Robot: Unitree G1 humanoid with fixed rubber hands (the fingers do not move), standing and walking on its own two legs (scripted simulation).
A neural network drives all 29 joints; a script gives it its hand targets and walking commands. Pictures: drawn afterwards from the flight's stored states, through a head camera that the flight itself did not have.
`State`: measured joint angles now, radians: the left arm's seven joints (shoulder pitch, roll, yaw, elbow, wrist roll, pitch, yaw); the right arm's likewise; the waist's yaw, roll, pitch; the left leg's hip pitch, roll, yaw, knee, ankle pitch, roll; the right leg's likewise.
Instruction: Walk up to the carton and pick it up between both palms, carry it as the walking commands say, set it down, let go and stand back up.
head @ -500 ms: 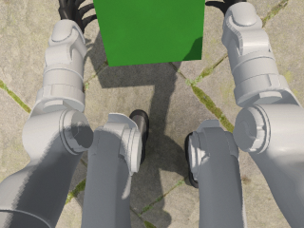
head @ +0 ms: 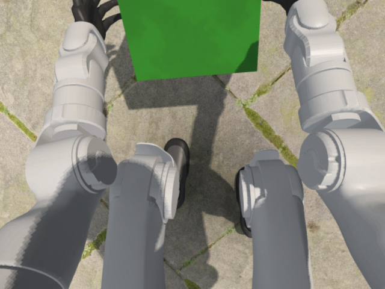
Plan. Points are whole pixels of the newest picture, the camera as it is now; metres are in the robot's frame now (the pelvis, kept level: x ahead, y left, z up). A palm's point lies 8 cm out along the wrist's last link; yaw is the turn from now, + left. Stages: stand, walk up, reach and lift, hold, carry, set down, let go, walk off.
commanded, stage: set down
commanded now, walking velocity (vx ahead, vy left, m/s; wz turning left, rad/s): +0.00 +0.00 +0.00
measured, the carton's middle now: (193, 25) +0.54 +0.08 -0.27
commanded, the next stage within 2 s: none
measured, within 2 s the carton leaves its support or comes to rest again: rests again in 0.66 s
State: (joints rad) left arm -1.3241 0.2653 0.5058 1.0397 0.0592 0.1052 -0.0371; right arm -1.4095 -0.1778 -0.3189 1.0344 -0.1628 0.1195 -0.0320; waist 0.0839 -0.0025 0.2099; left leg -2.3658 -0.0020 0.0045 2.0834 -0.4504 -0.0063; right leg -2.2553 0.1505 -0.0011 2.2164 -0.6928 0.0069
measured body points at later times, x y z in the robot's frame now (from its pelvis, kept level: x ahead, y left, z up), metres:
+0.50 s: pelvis +0.00 +0.00 +0.00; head +0.36 +0.00 +0.26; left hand +0.52 +0.24 -0.17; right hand +0.56 -0.09 -0.18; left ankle +0.14 +0.12 -0.34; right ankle +0.07 -0.10 -0.34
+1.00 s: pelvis -0.02 +0.01 -0.01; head +0.35 +0.01 +0.25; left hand +0.49 +0.26 -0.20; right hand +0.54 -0.13 -0.19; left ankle +0.14 +0.12 -0.34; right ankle +0.07 -0.10 -0.34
